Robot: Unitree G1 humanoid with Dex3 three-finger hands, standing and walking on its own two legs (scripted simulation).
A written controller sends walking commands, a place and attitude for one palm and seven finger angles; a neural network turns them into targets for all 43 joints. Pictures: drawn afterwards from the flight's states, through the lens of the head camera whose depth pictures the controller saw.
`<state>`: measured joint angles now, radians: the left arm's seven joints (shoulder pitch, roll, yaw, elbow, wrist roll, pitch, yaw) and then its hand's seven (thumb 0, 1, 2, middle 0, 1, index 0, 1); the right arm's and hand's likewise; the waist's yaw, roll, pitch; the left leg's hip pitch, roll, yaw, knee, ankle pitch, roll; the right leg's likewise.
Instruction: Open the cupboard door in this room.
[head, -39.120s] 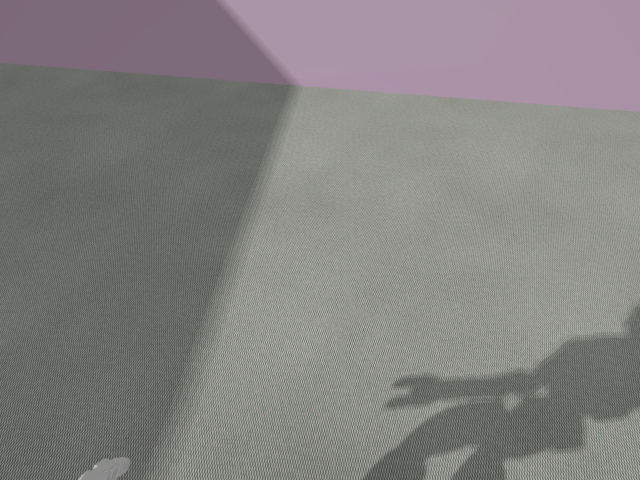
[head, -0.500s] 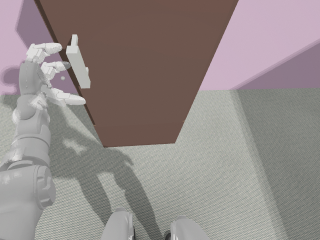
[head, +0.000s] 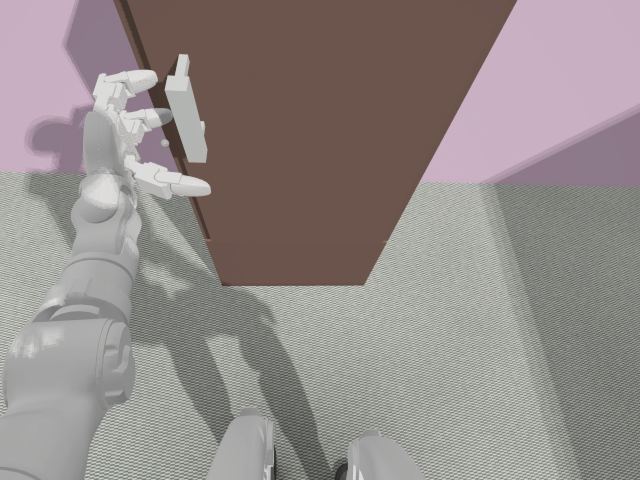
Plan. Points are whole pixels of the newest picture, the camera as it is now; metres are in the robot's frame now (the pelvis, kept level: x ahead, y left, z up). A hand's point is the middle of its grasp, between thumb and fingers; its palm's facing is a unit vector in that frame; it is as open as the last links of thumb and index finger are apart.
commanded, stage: slide the fingers in behind the handle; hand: left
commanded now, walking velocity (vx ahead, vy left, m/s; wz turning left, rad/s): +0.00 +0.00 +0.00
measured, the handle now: (190, 111) +0.55 +0.17 +0.07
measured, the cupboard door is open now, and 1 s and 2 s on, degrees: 0 0 0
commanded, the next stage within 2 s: move the hooked fingers beside the handle in 0.20 s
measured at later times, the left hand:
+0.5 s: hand (164, 143) +0.50 +0.19 +0.07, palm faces +0.11 -0.99 +0.01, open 15.0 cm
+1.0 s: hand (156, 139) +0.50 +0.20 +0.07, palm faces +0.07 -1.00 +0.01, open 14.5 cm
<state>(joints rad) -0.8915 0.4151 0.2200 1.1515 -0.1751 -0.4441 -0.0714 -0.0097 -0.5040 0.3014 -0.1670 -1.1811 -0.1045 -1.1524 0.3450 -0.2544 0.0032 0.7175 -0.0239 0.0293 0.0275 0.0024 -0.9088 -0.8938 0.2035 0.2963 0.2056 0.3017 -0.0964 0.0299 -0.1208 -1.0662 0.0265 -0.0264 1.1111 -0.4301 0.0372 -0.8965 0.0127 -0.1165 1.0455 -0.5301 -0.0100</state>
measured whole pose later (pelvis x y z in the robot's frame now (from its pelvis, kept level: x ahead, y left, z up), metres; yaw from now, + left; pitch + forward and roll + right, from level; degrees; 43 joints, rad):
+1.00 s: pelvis +0.00 +0.00 +0.00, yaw -2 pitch +23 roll -5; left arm -0.85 0.49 0.36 1.15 -0.16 -0.44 -0.21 -0.01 -0.50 0.30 -0.30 -1.20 -0.19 -1.21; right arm 0.36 -0.26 0.02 0.68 -0.01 0.06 0.01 0.00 -0.91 -0.89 0.20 0.30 0.21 0.30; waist -0.12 0.03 -0.13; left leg -1.07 0.05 0.00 1.11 -0.44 0.04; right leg -0.91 0.03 -0.08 1.04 -0.53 -0.01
